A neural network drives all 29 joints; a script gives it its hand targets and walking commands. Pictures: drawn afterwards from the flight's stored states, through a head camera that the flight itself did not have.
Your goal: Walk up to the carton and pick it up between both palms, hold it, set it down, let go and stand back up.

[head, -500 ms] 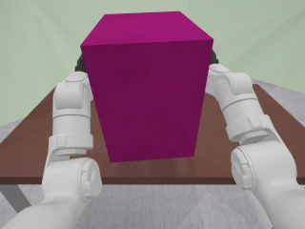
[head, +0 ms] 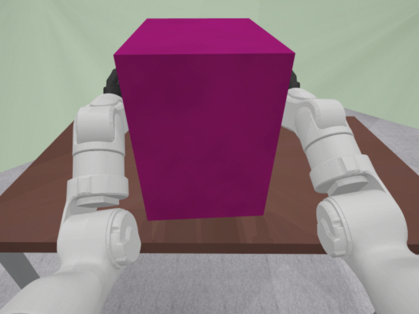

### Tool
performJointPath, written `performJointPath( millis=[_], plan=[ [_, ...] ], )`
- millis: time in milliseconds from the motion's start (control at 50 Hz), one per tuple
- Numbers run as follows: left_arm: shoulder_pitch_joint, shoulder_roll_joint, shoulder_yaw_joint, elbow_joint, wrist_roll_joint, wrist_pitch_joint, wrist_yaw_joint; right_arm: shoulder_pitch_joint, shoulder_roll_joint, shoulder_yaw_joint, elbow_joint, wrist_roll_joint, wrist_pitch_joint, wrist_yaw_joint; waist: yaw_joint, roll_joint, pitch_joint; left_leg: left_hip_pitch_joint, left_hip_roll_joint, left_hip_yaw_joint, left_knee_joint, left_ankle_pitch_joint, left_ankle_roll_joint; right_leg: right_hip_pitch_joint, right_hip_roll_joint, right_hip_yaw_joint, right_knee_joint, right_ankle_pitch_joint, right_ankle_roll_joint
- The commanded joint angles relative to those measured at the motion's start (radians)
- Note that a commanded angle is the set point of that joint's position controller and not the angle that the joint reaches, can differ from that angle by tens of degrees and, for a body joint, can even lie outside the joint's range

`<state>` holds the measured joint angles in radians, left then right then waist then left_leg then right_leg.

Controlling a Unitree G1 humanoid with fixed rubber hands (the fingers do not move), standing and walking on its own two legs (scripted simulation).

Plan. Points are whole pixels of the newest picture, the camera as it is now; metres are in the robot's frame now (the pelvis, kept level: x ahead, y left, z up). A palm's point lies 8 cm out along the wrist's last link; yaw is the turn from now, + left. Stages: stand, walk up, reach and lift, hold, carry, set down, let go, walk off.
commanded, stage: hold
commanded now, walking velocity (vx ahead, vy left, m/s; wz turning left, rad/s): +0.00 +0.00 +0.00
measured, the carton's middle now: (202, 111) +0.41 +0.01 +0.27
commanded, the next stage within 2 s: none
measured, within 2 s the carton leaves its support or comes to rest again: neither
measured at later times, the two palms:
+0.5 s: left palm (117, 105) +0.38 +0.16 +0.30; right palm (289, 101) +0.37 -0.14 +0.30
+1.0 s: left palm (115, 102) +0.38 +0.16 +0.31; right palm (289, 100) +0.37 -0.14 +0.31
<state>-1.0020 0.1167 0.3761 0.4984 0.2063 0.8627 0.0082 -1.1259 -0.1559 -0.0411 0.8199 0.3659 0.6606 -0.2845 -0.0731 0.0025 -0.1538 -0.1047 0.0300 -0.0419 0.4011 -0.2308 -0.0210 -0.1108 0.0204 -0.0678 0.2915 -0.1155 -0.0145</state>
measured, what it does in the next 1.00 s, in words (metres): stands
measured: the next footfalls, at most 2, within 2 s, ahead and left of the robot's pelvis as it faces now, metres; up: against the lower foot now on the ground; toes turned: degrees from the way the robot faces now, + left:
none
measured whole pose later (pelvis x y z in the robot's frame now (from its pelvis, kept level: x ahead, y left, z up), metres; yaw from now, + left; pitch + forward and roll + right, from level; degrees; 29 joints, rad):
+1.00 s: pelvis +0.00 +0.00 +0.00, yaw +0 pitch -4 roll -1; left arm -1.02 0.13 0.37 0.54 0.21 0.84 -0.01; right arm -1.13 -0.16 -0.03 0.83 0.37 0.65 -0.29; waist -0.07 0.01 -0.15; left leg -0.10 0.03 -0.05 0.40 -0.23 -0.03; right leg -0.10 0.02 -0.07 0.28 -0.11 -0.02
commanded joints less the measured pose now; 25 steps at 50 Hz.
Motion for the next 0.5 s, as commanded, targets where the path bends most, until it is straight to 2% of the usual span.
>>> performJointPath(
  millis=[0,60,220,320,380,480],
  plan=[
    [-0.868,-0.617,-0.367,-0.144,-0.188,-0.089,-0.155,-0.813,0.675,0.219,-0.316,0.184,-0.03,0.129,-0.02,0.08,-0.373,-0.096,-0.074,-0.002,-0.071,0.206,-0.051,0.317,0.053,0.073,0.018,0.213,0.04],
    [-0.835,-0.614,-0.355,-0.13,-0.181,-0.085,-0.16,-0.787,0.652,0.214,-0.304,0.179,-0.025,0.124,-0.028,0.072,-0.349,-0.093,-0.073,-0.003,-0.075,0.209,-0.054,0.321,0.054,0.071,0.015,0.229,0.039],
    [-0.801,-0.597,-0.329,-0.136,-0.155,-0.078,-0.176,-0.794,0.655,0.245,-0.332,0.191,-0.03,0.118,-0.008,0.036,-0.327,-0.083,-0.074,-0.001,-0.079,0.247,-0.048,0.342,0.054,0.065,0.012,0.255,0.044],
    [-0.828,-0.611,-0.366,-0.189,-0.178,-0.085,-0.165,-0.803,0.673,0.263,-0.383,0.209,-0.035,0.116,-0.017,0.047,-0.367,-0.054,-0.076,-0.004,-0.056,0.289,-0.052,0.334,0.058,0.063,0.019,0.282,0.048],
    [-0.843,-0.608,-0.363,-0.197,-0.178,-0.088,-0.157,-0.803,0.684,0.264,-0.376,0.207,-0.034,0.119,-0.007,0.043,-0.358,-0.067,-0.076,-0.002,-0.065,0.259,-0.046,0.318,0.057,0.062,0.017,0.247,0.048],
    [-0.837,-0.62,-0.373,-0.181,-0.178,-0.083,-0.154,-0.798,0.673,0.248,-0.36,0.195,-0.035,0.124,-0.013,0.063,-0.347,-0.077,-0.071,-0.001,-0.072,0.23,-0.047,0.306,0.057,0.065,0.013,0.209,0.039]
  ],
)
